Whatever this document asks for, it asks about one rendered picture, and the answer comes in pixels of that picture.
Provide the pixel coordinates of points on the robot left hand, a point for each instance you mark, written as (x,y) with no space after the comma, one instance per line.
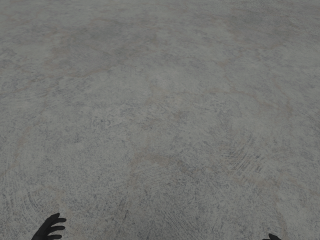
(45,229)

